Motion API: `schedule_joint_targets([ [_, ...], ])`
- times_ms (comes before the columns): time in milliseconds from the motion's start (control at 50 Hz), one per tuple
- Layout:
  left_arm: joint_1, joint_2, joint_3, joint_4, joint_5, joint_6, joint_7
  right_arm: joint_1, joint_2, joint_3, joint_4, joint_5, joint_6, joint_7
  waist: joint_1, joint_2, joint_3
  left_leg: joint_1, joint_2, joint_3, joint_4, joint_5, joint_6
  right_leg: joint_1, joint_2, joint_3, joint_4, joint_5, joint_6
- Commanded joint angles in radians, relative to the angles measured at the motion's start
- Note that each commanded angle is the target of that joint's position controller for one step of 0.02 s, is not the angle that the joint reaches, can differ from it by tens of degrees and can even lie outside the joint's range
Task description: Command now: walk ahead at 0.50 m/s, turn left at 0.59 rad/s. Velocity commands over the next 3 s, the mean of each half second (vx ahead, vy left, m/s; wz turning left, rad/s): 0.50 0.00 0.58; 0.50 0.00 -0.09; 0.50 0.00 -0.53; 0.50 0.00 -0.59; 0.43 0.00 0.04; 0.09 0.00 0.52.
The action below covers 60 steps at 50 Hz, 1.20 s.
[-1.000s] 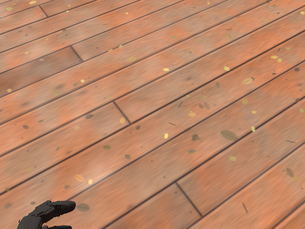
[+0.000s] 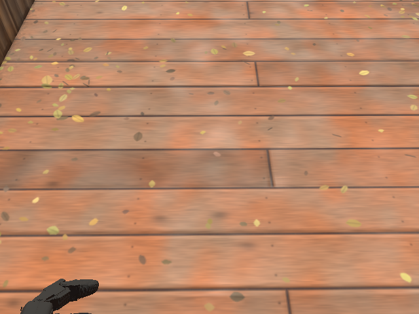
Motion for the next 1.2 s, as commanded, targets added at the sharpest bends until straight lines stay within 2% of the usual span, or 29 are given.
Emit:
schedule_joint_targets([
  [20,0.332,0.239,0.085,0.012,-0.001,0.000,0.004,0.083,-0.054,0.014,-0.110,0.017,-0.027,0.000,0.134,-0.306,-0.324,-0.628,0.032,0.055,0.599,-0.117,-0.026,0.808,-0.460,0.781,-0.193,-0.464,-0.265],
  [40,0.280,0.165,0.063,-0.003,-0.009,0.006,0.007,0.009,-0.132,-0.008,-0.104,0.018,-0.022,0.000,0.153,-0.187,-0.183,-0.681,0.082,0.049,0.669,-0.030,-0.032,0.692,-0.421,0.658,-0.219,-0.528,-0.223],
  [80,0.196,0.116,0.045,-0.001,0.001,0.021,0.011,-0.098,-0.128,-0.013,-0.129,-0.004,-0.014,0.002,0.131,-0.089,-0.032,-0.646,0.144,0.098,0.626,0.098,-0.041,0.466,-0.335,0.395,-0.244,-0.294,-0.179],
  [100,0.176,0.099,0.037,0.006,0.006,0.020,0.014,-0.102,-0.113,-0.017,-0.134,-0.004,-0.010,0.007,0.108,-0.111,-0.009,-0.606,0.173,0.100,0.588,0.134,-0.040,0.400,-0.303,0.311,-0.266,-0.209,-0.167],
  [180,0.175,0.120,0.047,0.040,-0.003,0.006,0.015,-0.118,-0.049,-0.004,-0.154,0.002,0.009,0.016,0.092,-0.110,0.015,-0.586,0.204,0.133,0.482,0.206,-0.056,0.336,-0.286,0.130,-0.341,-0.042,-0.190],
  [320,0.206,0.178,0.062,0.092,-0.009,0.024,0.022,-0.281,-0.015,0.015,-0.193,-0.001,-0.007,0.048,0.144,-0.067,0.045,-0.559,0.193,0.208,0.130,0.490,-0.053,0.408,-0.270,-0.105,-0.351,0.126,-0.163],
  [400,0.250,0.213,0.072,0.123,-0.028,0.045,0.022,-0.363,-0.022,0.014,-0.235,0.003,-0.007,0.070,0.157,-0.069,0.075,-0.537,0.170,0.261,0.013,0.430,-0.011,0.505,-0.305,-0.162,-0.313,0.219,-0.139],
  [440,0.253,0.240,0.080,0.130,-0.040,0.056,0.025,-0.337,-0.047,0.000,-0.243,-0.005,-0.003,0.073,0.121,-0.091,0.040,-0.440,0.116,0.306,-0.014,0.326,0.030,0.541,-0.312,-0.195,-0.207,0.523,-0.123],
  [460,0.254,0.254,0.083,0.134,-0.045,0.062,0.027,-0.273,-0.072,-0.014,-0.232,-0.009,0.000,0.071,0.074,-0.103,-0.007,-0.335,0.076,0.327,-0.029,0.284,0.056,0.543,-0.309,-0.210,-0.098,0.684,-0.115],
  [480,0.244,0.248,0.077,0.136,-0.048,0.068,0.029,-0.125,-0.111,-0.040,-0.193,-0.007,0.003,0.063,-0.016,-0.084,-0.085,-0.121,0.035,0.339,-0.095,0.341,0.091,0.483,-0.283,-0.241,0.082,0.736,-0.093],
  [500,0.256,0.207,0.058,0.132,-0.030,0.063,0.032,0.049,-0.169,-0.068,-0.144,-0.004,0.010,0.045,-0.094,-0.028,-0.174,0.185,0.080,0.237,-0.102,0.383,0.129,0.274,-0.247,-0.248,0.333,0.531,-0.058],
  [520,0.362,0.062,0.006,0.080,0.014,0.044,0.015,0.054,-0.292,-0.081,-0.136,0.001,0.004,0.032,0.018,0.260,-0.272,0.540,0.377,-0.298,-0.142,0.293,0.303,-0.179,-0.078,-0.214,0.720,-0.403,0.008],
  [540,0.301,0.129,0.013,0.093,-0.019,0.013,0.002,0.097,-0.215,-0.057,-0.157,-0.002,-0.010,0.037,-0.048,0.167,-0.434,0.567,0.466,-0.573,-0.303,0.152,0.365,-0.265,-0.033,0.014,0.866,-0.523,0.006],
  [560,0.183,0.191,0.033,0.059,-0.063,0.001,-0.003,0.054,-0.169,-0.040,-0.142,-0.014,-0.023,0.043,-0.065,0.110,-0.276,0.467,0.430,-0.412,-0.328,0.201,0.306,-0.348,-0.078,0.030,0.880,-0.440,-0.009],
  [580,0.147,0.175,0.025,0.044,-0.058,-0.006,0.001,-0.010,-0.148,-0.032,-0.138,-0.010,-0.030,0.044,-0.027,0.066,-0.175,0.320,0.389,-0.282,-0.332,0.276,0.270,-0.338,-0.123,0.020,0.806,-0.352,-0.021],
  [600,0.146,0.170,0.025,0.060,-0.036,-0.003,0.007,-0.081,-0.107,-0.018,-0.140,-0.014,-0.033,0.042,0.014,0.033,-0.111,0.185,0.359,-0.175,-0.344,0.387,0.241,-0.286,-0.160,0.015,0.733,-0.294,-0.016],
  [640,0.210,0.161,0.029,0.091,-0.031,0.025,0.003,-0.139,-0.068,-0.003,-0.143,-0.032,-0.045,0.039,0.074,0.055,-0.079,0.028,0.325,-0.064,-0.406,0.494,0.226,-0.160,-0.191,0.028,0.673,-0.227,-0.005],
  [720,0.187,0.106,0.018,0.095,-0.026,0.065,0.010,-0.126,-0.094,-0.010,-0.091,-0.037,-0.077,0.032,0.083,0.029,-0.006,-0.051,0.314,0.099,-0.496,0.567,0.216,-0.198,-0.189,0.037,0.546,-0.085,0.034],
  [820,0.064,0.075,0.009,0.066,-0.029,0.054,-0.008,-0.107,-0.103,-0.009,-0.052,-0.038,-0.081,0.018,0.031,0.033,0.045,-0.026,0.271,0.276,-0.530,0.532,0.141,-0.179,-0.135,0.010,0.241,0.216,0.024],
  [920,-0.044,0.062,0.000,0.005,-0.028,0.050,-0.039,-0.038,-0.123,-0.019,0.006,-0.022,-0.057,0.011,-0.013,0.021,0.081,0.177,0.338,0.319,-0.476,0.613,0.121,-0.254,-0.110,-0.025,0.101,0.159,-0.022],
  [980,-0.020,0.090,0.013,-0.022,-0.024,0.054,-0.056,-0.057,-0.154,-0.029,0.009,-0.014,-0.030,-0.003,0.027,0.062,0.035,0.264,0.357,0.351,-0.330,0.987,0.086,-0.191,-0.053,-0.095,0.088,-0.012,-0.072],
  [1020,0.163,0.156,0.050,0.008,-0.024,0.062,-0.050,-0.081,-0.171,-0.031,0.000,-0.014,-0.012,-0.019,0.134,0.082,-0.086,0.228,0.326,0.396,-0.053,1.244,0.044,0.068,0.028,-0.144,0.073,-0.061,-0.123],
  [1040,0.324,0.220,0.082,0.040,-0.027,0.066,-0.036,-0.078,-0.156,-0.022,-0.011,-0.018,-0.013,-0.027,0.215,0.033,-0.177,0.050,0.287,0.409,0.200,1.092,0.004,0.354,0.001,-0.051,0.039,-0.006,-0.172],
  [1060,0.390,0.337,0.110,0.043,-0.031,0.068,-0.022,0.033,-0.031,0.020,-0.060,-0.047,-0.038,-0.011,0.148,-0.220,-0.305,-0.408,0.118,0.384,0.601,0.340,-0.072,0.770,-0.271,0.459,0.024,-0.090,-0.363],
  [1080,0.407,0.281,0.090,0.027,-0.034,0.061,-0.023,-0.013,-0.048,0.029,-0.059,-0.037,-0.078,0.007,0.182,-0.186,-0.437,-0.591,0.012,0.168,0.758,-0.110,-0.072,0.909,-0.362,0.815,-0.148,-0.184,-0.440],
  [1100,0.381,0.224,0.073,0.029,-0.025,0.059,-0.020,-0.119,-0.112,0.011,-0.086,0.007,-0.104,0.023,0.210,-0.127,-0.315,-0.688,0.082,0.111,0.776,-0.043,-0.048,0.843,-0.333,0.667,-0.179,-0.195,-0.375],
  [1120,0.324,0.199,0.067,0.021,-0.027,0.057,-0.016,-0.167,-0.107,0.018,-0.104,0.011,-0.118,0.025,0.182,-0.060,-0.201,-0.691,0.127,0.127,0.697,0.042,-0.033,0.695,-0.292,0.539,-0.185,-0.145,-0.336],
  [1140,0.256,0.172,0.058,0.007,-0.028,0.059,-0.013,-0.184,-0.104,0.015,-0.102,-0.013,-0.121,0.018,0.137,-0.004,-0.115,-0.646,0.162,0.141,0.596,0.092,-0.038,0.537,-0.253,0.440,-0.199,-0.048,-0.309],
  [1200,0.177,0.144,0.048,-0.030,-0.013,0.060,-0.002,-0.135,-0.097,0.006,-0.097,-0.037,-0.088,0.012,0.059,-0.054,-0.059,-0.496,0.193,0.156,0.464,0.153,-0.078,0.299,-0.191,0.326,-0.261,0.135,-0.309],
])
Next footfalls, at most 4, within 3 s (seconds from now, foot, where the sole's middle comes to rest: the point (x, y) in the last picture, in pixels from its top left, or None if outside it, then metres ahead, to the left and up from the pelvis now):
0.50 left None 0.38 0.19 -0.76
1.04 right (187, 237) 0.74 0.05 -0.76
1.50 left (126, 180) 1.00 0.28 -0.76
2.02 right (210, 138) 1.19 -0.06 -0.76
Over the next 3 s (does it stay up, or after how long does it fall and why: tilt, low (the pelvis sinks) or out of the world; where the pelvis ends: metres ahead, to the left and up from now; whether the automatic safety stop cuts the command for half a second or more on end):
stays up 1.44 -0.08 0.01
